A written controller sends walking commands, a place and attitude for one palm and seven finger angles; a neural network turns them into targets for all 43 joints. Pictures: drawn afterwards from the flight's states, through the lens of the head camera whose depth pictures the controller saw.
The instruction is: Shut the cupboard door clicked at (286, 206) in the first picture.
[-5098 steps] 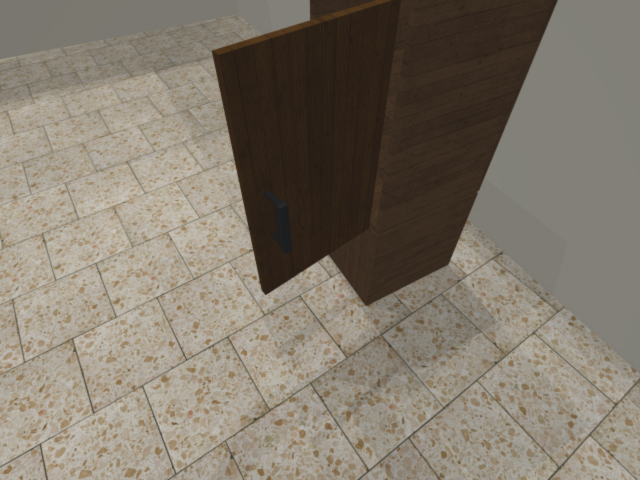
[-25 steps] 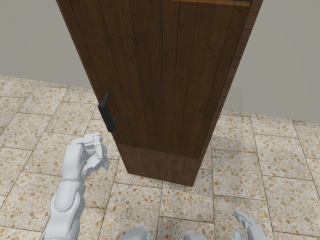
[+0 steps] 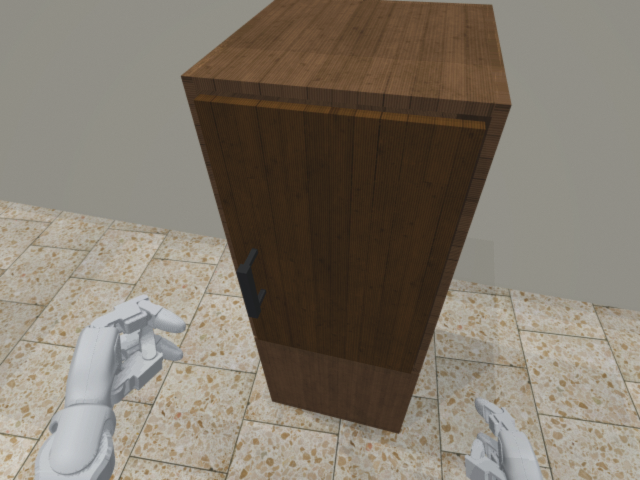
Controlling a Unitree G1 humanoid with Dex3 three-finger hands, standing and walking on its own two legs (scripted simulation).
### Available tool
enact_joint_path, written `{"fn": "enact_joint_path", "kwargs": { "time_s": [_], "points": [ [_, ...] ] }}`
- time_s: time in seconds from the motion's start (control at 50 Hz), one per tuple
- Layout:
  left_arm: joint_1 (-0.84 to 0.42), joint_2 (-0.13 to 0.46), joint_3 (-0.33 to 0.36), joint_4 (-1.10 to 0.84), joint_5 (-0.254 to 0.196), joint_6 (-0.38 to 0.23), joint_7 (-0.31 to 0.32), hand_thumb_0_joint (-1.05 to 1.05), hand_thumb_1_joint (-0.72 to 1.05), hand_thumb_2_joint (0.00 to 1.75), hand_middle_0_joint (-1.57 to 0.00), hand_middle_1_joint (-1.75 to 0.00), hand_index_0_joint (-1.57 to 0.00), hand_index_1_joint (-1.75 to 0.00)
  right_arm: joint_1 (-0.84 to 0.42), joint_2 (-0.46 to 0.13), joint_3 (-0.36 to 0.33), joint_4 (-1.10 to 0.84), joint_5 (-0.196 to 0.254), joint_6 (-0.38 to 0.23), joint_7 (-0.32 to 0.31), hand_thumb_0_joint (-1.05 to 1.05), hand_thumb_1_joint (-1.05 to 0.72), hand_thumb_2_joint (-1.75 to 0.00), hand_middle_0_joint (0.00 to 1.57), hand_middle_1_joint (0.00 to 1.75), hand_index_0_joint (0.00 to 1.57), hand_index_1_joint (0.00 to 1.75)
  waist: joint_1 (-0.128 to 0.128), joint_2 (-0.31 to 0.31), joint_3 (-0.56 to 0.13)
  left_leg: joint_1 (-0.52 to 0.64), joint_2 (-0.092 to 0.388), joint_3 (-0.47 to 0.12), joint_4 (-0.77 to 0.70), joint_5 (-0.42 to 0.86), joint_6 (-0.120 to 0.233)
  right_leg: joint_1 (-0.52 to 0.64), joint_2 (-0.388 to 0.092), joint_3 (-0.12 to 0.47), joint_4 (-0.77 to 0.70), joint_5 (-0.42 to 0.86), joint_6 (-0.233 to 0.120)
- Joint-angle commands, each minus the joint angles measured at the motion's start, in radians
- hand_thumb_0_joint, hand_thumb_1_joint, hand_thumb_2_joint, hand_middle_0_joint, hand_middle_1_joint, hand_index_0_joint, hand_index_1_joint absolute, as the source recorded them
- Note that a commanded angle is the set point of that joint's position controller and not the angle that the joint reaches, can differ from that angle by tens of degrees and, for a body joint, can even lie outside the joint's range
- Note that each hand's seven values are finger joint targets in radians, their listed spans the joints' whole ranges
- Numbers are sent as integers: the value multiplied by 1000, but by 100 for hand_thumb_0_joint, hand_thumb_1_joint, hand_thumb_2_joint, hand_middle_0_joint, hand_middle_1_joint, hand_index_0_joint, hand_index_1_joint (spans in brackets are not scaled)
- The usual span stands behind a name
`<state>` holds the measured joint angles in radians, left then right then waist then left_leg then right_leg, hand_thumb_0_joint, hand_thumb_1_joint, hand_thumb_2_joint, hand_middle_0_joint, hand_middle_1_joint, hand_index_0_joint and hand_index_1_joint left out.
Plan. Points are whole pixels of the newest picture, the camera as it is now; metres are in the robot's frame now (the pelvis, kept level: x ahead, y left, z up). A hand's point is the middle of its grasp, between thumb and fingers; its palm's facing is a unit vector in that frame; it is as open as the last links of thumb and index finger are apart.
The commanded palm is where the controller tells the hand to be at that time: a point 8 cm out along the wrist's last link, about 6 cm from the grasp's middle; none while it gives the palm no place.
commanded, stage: draw the hand back to the body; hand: left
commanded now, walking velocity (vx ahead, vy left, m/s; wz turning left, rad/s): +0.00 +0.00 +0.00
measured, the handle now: (253, 284) +0.46 +0.17 -0.08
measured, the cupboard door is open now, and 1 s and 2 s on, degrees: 0 0 0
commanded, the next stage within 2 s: step back with the hand held close in 0.76 s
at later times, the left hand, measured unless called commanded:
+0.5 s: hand (21, 342) +0.19 +0.28 +0.18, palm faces +0.48 -0.78 -0.41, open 6.9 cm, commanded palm +0.14 +0.31 +0.19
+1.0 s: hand (49, 351) +0.18 +0.25 +0.18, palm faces +0.45 -0.78 -0.43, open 7.4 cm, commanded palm +0.13 +0.29 +0.19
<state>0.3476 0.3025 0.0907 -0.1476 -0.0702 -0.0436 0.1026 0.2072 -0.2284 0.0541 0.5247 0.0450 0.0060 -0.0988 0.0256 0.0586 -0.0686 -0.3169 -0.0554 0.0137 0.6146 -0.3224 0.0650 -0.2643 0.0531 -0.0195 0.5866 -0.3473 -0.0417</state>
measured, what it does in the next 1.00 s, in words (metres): stands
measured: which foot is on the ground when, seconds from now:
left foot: down 0.00-1.00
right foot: down 0.00-1.00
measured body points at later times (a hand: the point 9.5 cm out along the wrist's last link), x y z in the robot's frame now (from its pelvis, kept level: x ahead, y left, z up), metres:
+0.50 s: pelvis +0.00 +0.01 +0.01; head -0.02 -0.02 +0.46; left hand +0.16 +0.32 +0.20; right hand +0.19 -0.20 -0.07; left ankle +0.00 +0.08 -0.73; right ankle -0.02 -0.09 -0.73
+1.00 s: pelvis -0.01 -0.01 +0.01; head -0.03 -0.04 +0.46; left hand +0.15 +0.29 +0.20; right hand +0.17 -0.24 -0.08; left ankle +0.00 +0.08 -0.73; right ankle -0.02 -0.09 -0.73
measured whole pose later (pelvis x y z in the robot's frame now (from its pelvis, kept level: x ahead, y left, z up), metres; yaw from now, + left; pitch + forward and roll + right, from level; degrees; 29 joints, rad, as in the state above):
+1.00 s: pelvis -0.01 -0.01 +0.01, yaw +0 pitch -2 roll -1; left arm 0.48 0.36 0.37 -0.35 -0.07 -0.13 0.11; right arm 0.20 -0.25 0.01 0.61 0.02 -0.04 -0.05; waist 0.03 0.10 -0.04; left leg -0.21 -0.03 -0.01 0.49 -0.25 0.05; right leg -0.12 0.08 -0.03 0.39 -0.24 -0.06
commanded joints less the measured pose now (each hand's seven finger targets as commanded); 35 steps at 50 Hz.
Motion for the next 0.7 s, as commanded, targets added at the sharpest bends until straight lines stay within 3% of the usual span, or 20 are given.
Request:
{"fn": "enact_joint_path", "kwargs": {
  "time_s": [0.0, 0.08, 0.12, 0.2, 0.26, 0.36, 0.4, 0.44, 0.52, 0.54, 0.62, 0.68],
  "points": [
    [-85, 158, 141, -277, -2, -46, 17, 0, 90, 90, -69, -84, -69, -84, -119, -98, -31, -138, -10, -77, 4, 0, -90, -90, 20, 30, 20, 30, 9, -6, -67, 175, 80, -80, -160, 297, -35, 49, -53, 13, -146, 266, 8],
    [-64, 168, 182, -315, -4, -38, 11, 0, 90, 90, -58, -72, -58, -72, -126, -99, -32, -122, -15, -85, 19, 0, -90, -90, 20, 30, 20, 30, 14, -1, -32, 199, 86, -84, -198, 338, -48, 84, -52, 8, -179, 278, 8],
    [-53, 201, 225, -354, -2, -42, 14, 0, 90, 90, -53, -66, -53, -66, -129, -105, -37, -115, -19, -97, 24, 0, -90, -90, 20, 30, 20, 30, 21, 16, -44, 218, 91, -85, -207, 375, -51, 101, -49, 11, -196, 296, 8],
    [-35, 214, 265, -427, -1, -47, 15, 0, 90, 90, -42, -54, -42, -54, -130, -101, -41, -107, -21, -109, 37, 0, -90, -90, 20, 30, 20, 30, 26, 41, -61, 248, 97, -92, -223, 436, -67, 133, -51, 4, -200, 307, 8],
    [-6, 234, 313, -427, -7, -50, 17, 0, 90, 90, -34, -45, -34, -45, -134, -103, -44, -95, -24, -114, 41, 0, -90, -90, 20, 30, 20, 30, 31, 10, -37, 235, 98, -93, -235, 429, -69, 141, -51, 1, -212, 306, 9],
    [-1, 276, 391, -467, -14, -70, 20, 0, 90, 90, -20, -30, -20, -30, -145, -105, -52, -84, -20, -122, 45, 0, -90, -90, 20, 30, 20, 30, 37, 27, -12, 220, 97, -91, -253, 353, -67, 144, -50, 3, -228, 265, 8],
    [35, 215, 347, -395, -14, -66, 12, 0, 90, 90, -20, -30, -20, -30, -139, -108, -56, -77, -20, -122, 48, 0, -90, -90, 20, 30, 20, 30, 30, -4, 34, 206, 97, -92, -262, 319, -65, 121, -50, 0, -232, 241, 10],
    [29, 198, 322, -387, -12, -66, 8, 0, 90, 90, -20, -30, -20, -30, -137, -115, -63, -75, -17, -119, 50, 0, -90, -90, 20, 30, 20, 30, 24, -3, 31, 215, 99, -86, -266, 293, -59, 117, -53, 6, -239, 227, 12],
    [5, 248, 358, -417, -8, -78, 14, 0, 90, 90, -20, -30, -20, -30, -147, -121, -67, -77, -20, -127, 42, 0, -90, -90, 20, 30, 20, 30, 34, -18, 7, 210, 93, -88, -271, 243, -45, 131, -51, 13, -244, 206, 12],
    [-7, 246, 356, -435, -9, -82, 15, 0, 90, 90, -20, -30, -20, -30, -149, -115, -64, -78, -21, -128, 41, 0, -90, -90, 20, 30, 20, 30, 35, 7, -16, 213, 88, -80, -269, 245, -42, 147, -57, 17, -242, 209, 11],
    [-8, 276, 380, -457, -4, -89, 21, 0, 90, 90, -20, -30, -20, -30, -158, -111, -61, -70, -21, -143, 35, 0, -90, -90, 20, 30, 20, 30, 38, 37, 9, 200, 83, -72, -262, 232, -38, 134, -54, 23, -256, 205, 11],
    [4, 260, 373, -444, -8, -94, 23, 0, 90, 90, -20, -30, -20, -30, -155, -103, -57, -67, -21, -148, 35, 0, -90, -90, 20, 30, 20, 30, 38, 38, 32, 188, 79, -72, -268, 218, -41, 135, -55, 20, -254, 193, 8]
  ]
}}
